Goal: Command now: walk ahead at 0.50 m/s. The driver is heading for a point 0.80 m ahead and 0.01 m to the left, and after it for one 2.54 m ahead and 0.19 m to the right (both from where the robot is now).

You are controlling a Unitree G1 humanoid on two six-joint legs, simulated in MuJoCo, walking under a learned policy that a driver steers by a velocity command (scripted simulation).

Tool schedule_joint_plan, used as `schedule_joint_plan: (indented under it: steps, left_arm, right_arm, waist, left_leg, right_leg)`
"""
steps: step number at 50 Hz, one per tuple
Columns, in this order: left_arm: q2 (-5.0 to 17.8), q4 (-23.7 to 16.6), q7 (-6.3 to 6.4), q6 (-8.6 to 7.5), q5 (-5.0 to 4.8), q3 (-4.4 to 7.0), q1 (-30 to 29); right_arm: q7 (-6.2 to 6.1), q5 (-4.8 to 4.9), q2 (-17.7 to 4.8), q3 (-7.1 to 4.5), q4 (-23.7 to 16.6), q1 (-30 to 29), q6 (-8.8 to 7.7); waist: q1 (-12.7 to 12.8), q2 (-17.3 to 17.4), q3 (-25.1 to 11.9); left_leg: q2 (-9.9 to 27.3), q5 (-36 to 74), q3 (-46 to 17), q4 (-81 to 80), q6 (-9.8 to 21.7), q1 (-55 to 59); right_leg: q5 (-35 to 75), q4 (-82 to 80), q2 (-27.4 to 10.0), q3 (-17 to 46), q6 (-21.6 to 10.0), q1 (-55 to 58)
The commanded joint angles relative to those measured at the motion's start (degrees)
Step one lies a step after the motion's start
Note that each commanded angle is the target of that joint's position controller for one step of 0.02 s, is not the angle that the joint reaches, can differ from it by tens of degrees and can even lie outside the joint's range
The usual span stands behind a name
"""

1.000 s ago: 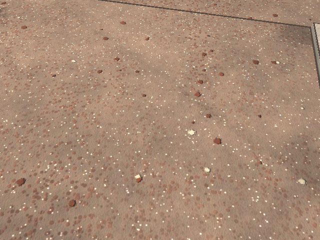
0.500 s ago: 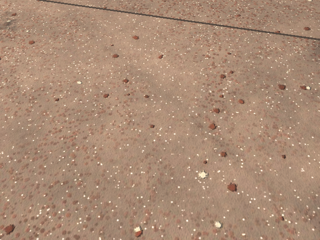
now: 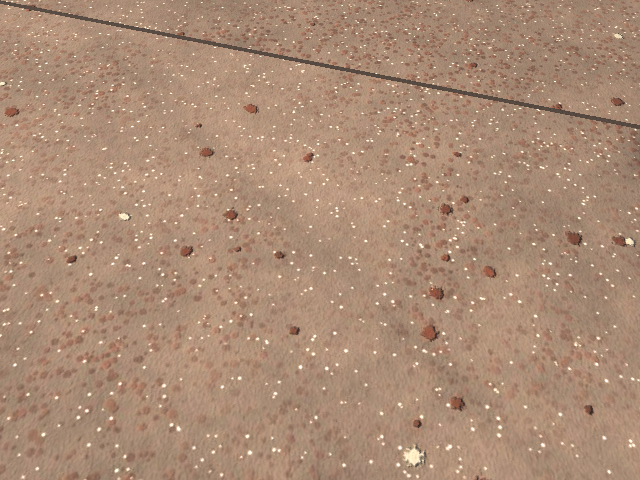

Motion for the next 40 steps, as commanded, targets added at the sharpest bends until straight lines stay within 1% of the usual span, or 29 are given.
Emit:
schedule_joint_plan:
  steps: [1,3,5,9,12,14,16,17,18,19,20,21,22,23,24,25,26,27,28,29,30,32,34,37,40]
  left_arm:
    - [2.4,-2.3,0.49,0.83,0.4,1.1,3.5]
    - [2.8,-3.8,0.66,1.15,0.78,1.36,-0.6]
    - [2.6,-5.2,0.53,1.08,1.03,1.42,-4.8]
    - [1.4,-7.2,-0.26,0.64,0.68,0.9,-12.4]
    - [1.3,-8.7,-1.06,0.39,0.27,0.48,-17.4]
    - [1.5,-10.0,-1.79,0.06,0.06,0.29,-20.0]
    - [2.3,-10.8,-2.47,-0.36,-0.04,0.36,-20.4]
    - [3.0,-10.6,-2.67,-0.52,-0.06,0.61,-19.0]
    - [4.2,-9.9,-2.68,-0.68,0.01,1.18,-15.8]
    - [6.0,-7.9,-2.5,-0.73,0.22,2.26,-8.9]
    - [9.2,-4.7,-2.06,-0.72,0.5,3.74,1.7]
    - [15.1,-3.2,-1.59,-0.5,1.7,5.14,10.7]
    - [13.1,-2.5,-1.81,-0.23,0.99,4.33,11.8]
    - [9.3,-3.1,-1.82,-0.33,0.55,3.04,7.8]
    - [7.0,-4.4,-1.65,-0.3,0.68,2.34,2.7]
    - [5.4,-5.0,-1.86,-0.37,1.1,1.74,-1.4]
    - [3.7,-5.2,-2.04,-0.63,1.56,1.22,-3.7]
    - [3.1,-4.9,-2.23,-0.72,1.86,1.02,-4.1]
    - [3.3,-4.3,-2.25,-0.87,1.75,1.09,-3.5]
    - [4.1,-3.7,-2.07,-1.03,1.63,1.27,-2.5]
    - [5.2,-3.3,-1.74,-1.12,1.67,1.49,-1.6]
    - [6.3,-2.5,-1.0,-0.99,1.63,1.75,0.4]
    - [6.3,-1.8,-0.46,-0.64,1.4,1.67,1.9]
    - [6.8,-0.8,-0.07,-0.41,0.92,1.68,4.5]
    - [7.2,0.9,0.05,0.02,0.52,1.85,7.7]
  right_arm:
    - [-0.15,-0.17,-5.8,-0.94,-1.5,1.1,-1.08]
    - [-0.9,-0.15,-7.5,-1.35,-0.7,2.9,-1.07]
    - [-1.59,0.04,-7.7,-1.31,0.0,4.8,-0.69]
    - [-2.19,0.61,-8.2,-1.22,1.2,8.1,-0.25]
    - [-2.28,0.93,-8.5,-1.35,2.8,11.1,0.24]
    - [-2.42,1.02,-8.7,-1.56,3.7,12.6,0.84]
    - [-2.65,1.2,-9.3,-1.94,4.2,12.4,1.35]
    - [-2.73,1.26,-9.7,-2.12,4.2,11.8,1.58]
    - [-2.77,1.28,-10.2,-2.3,3.9,10.5,1.79]
    - [-2.76,1.33,-10.0,-2.18,3.6,9.1,2.06]
    - [-2.72,0.92,-8.4,-1.5,2.8,8.6,2.14]
    - [-2.33,0.11,-3.2,0.11,1.6,13.6,1.41]
    - [-1.86,0.8,-1.3,0.94,2.4,15.0,-0.11]
    - [-1.55,2.31,-7.1,-0.59,1.4,10.2,-1.25]
    - [-1.56,2.99,-8.3,-0.81,0.0,5.4,-1.75]
    - [-1.94,2.45,-7.7,-1.0,-0.3,3.1,-1.59]
    - [-2.34,1.67,-7.3,-1.51,-0.2,3.1,-0.86]
    - [-2.41,1.47,-5.9,-1.48,0.2,4.5,0.03]
    - [-2.51,1.36,-4.5,-1.4,0.5,5.5,0.73]
    - [-2.62,1.26,-3.9,-1.4,0.4,5.4,1.2]
    - [-2.73,1.1,-4.1,-1.52,-0.2,4.0,1.47]
    - [-2.78,0.59,-4.6,-1.74,-1.7,-0.6,1.58]
    - [-2.46,0.45,-4.1,-1.68,-2.8,-4.2,1.39]
    - [-1.87,0.75,-3.1,-1.17,-4.3,-10.1,1.06]
    - [-1.15,1.15,-3.0,-0.7,-5.8,-15.1,0.88]
  waist:
    - [1.9,6.5,-2.3]
    - [1.5,5.1,-0.6]
    - [0.5,4.8,0.2]
    - [-1.9,5.3,1.8]
    - [-3.6,5.3,3.4]
    - [-4.2,5.4,4.4]
    - [-3.3,6.0,4.3]
    - [-2.2,6.5,3.4]
    - [-0.2,7.3,1.3]
    - [3.6,7.3,-2.7]
    - [7.8,5.6,-9.6]
    - [7.5,-5.9,-19.4]
    - [6.9,-13.8,-24.7]
    - [7.0,-9.2,-17.5]
    - [5.8,-5.8,-11.0]
    - [3.8,-1.4,-6.3]
    - [1.8,-1.5,-4.2]
    - [0.4,-2.4,-3.5]
    - [-0.2,-2.5,-3.1]
    - [-0.6,-2.2,-2.2]
    - [-0.7,-1.8,-1.3]
    - [0.2,-0.8,0.1]
    - [1.0,-1.0,0.7]
    - [2.9,-1.3,2.0]
    - [4.6,-1.2,3.5]
  left_leg:
    - [14.9,7.8,-14.9,-15.4,9.8,5.8]
    - [15.1,10.1,-13.3,-16.8,10.1,6.6]
    - [14.7,11.0,-11.7,-17.3,9.4,8.6]
    - [13.0,9.8,-8.0,-17.8,7.5,10.4]
    - [14.3,8.9,-7.7,-16.7,7.4,14.8]
    - [16.0,9.9,-8.0,-14.9,7.3,18.7]
    - [17.5,13.4,-8.4,-12.3,6.6,21.6]
    - [17.9,17.1,-8.3,-10.5,6.1,22.3]
    - [17.5,25.5,-7.6,-7.1,5.4,22.3]
    - [15.3,34.4,-5.7,0.7,4.2,20.8]
    - [12.0,32.7,-3.3,13.5,2.4,13.6]
    - [4.7,10.7,-0.5,36.5,-1.4,-7.6]
    - [-1.4,-23.5,-6.7,49.2,-2.5,-20.1]
    - [2.6,-22.2,-10.5,54.4,-1.2,-25.9]
    - [5.7,-17.2,-8.8,53.5,-0.3,-26.8]
    - [8.2,-12.5,-7.5,49.5,-0.4,-24.4]
    - [10.1,-9.6,-7.8,45.6,-0.4,-20.9]
    - [10.8,-8.0,-7.9,43.7,-0.5,-17.8]
    - [11.0,-7.3,-7.5,42.1,-0.8,-16.4]
    - [11.2,-6.1,-7.1,40.4,-1.3,-16.8]
    - [11.4,-3.9,-7.0,38.2,-1.8,-18.4]
    - [11.5,1.7,-7.0,31.9,-2.8,-22.5]
    - [11.1,7.9,-6.5,25.1,-3.3,-23.5]
    - [9.2,14.2,-4.7,15.7,-3.4,-21.5]
    - [8.1,14.1,-4.0,10.5,-3.2,-21.6]
  right_leg:
    - [4.8,-3.0,-4.5,2.0,0.3,-6.4]
    - [9.6,-8.5,-4.8,1.9,1.4,-10.5]
    - [15.5,-14.9,-4.7,1.7,2.1,-13.3]
    - [24.3,-27.7,-2.6,-0.3,2.1,-11.5]
    - [23.9,-32.9,-1.4,-1.1,1.9,-11.9]
    - [21.3,-35.3,-1.0,-1.1,1.2,-12.9]
    - [17.3,-37.1,-0.4,-1.3,-0.2,-11.7]
    - [15.3,-37.9,0.3,-1.8,-0.9,-8.9]
    - [13.8,-38.5,2.0,-3.2,-1.9,-3.2]
    - [14.3,-39.7,4.0,-4.9,-3.2,6.6]
    - [15.9,-38.1,2.0,-2.5,-5.5,22.6]
    - [13.0,-38.6,-13.1,19.6,-13.1,46.2]
    - [6.2,-48.6,-19.6,40.5,-18.1,53.1]
    - [2.5,-49.8,-17.3,35.1,-14.9,47.3]
    - [4.8,-50.7,-15.2,26.3,-12.5,38.8]
    - [9.4,-52.9,-12.8,20.0,-11.3,29.6]
    - [12.1,-54.8,-10.6,15.7,-10.2,23.7]
    - [12.9,-56.6,-9.5,13.4,-9.9,20.1]
    - [14.1,-57.9,-8.9,11.8,-10.3,18.2]
    - [15.7,-59.0,-8.7,10.3,-10.8,17.1]
    - [17.0,-59.9,-8.7,9.2,-11.1,16.9]
    - [18.8,-60.9,-8.7,7.6,-11.1,18.3]
    - [19.5,-61.2,-7.7,5.3,-10.0,19.5]
    - [18.7,-61.5,-6.5,2.4,-8.7,20.4]
    - [17.8,-60.5,-7.7,2.0,-8.5,24.7]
